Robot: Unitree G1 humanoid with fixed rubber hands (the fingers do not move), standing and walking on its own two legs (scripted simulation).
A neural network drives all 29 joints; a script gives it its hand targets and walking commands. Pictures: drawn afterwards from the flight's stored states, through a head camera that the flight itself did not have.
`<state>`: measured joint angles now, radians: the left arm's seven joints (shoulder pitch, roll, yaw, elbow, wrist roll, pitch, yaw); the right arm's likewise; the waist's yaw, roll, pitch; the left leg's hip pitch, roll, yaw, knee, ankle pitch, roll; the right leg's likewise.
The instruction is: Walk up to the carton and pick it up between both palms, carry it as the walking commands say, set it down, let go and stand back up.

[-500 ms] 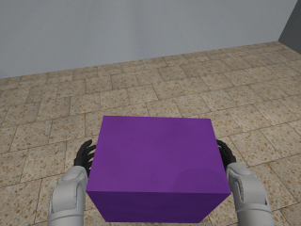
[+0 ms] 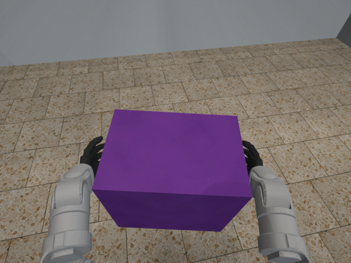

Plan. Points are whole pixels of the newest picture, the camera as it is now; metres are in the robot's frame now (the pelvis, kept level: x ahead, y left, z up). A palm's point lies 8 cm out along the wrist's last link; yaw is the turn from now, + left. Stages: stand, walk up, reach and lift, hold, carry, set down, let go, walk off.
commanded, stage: hold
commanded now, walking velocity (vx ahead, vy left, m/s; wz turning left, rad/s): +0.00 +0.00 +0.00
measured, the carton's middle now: (172, 176) +0.32 +0.02 -0.02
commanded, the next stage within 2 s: carry in 0.06 s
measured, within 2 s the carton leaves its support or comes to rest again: neither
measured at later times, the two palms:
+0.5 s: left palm (41, 179) +0.27 +0.30 +0.05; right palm (217, 170) +0.30 -0.08 +0.05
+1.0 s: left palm out of the picture +0.07 +0.49 +0.05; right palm (115, 209) +0.21 +0.14 +0.04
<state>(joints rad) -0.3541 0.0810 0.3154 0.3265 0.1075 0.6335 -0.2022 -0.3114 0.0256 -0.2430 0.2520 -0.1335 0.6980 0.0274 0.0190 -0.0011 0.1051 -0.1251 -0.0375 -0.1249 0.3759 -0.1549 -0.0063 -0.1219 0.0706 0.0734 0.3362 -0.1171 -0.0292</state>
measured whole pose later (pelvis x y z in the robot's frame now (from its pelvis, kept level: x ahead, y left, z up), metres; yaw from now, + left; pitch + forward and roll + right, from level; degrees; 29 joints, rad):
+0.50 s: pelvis +0.00 +0.09 -0.03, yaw +4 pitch +2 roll -1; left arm -0.26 0.04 0.24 -0.13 0.01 1.13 -0.02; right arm -0.30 -0.07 -0.21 -0.07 0.00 1.16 0.01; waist -0.02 0.03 -0.08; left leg -0.46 -0.09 0.06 0.68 -0.26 0.13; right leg -0.51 -0.06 -0.04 0.95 -0.55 0.06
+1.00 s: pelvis -0.09 +0.22 -0.04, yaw +21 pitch +0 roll +1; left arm -0.10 0.03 0.26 -0.26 0.01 1.21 -0.03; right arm -0.18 0.01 -0.20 -0.13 -0.03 1.21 0.02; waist -0.03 -0.02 -0.17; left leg -0.50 0.01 0.03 0.79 -0.29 0.00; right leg -0.47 -0.20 -0.05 1.00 -0.61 0.12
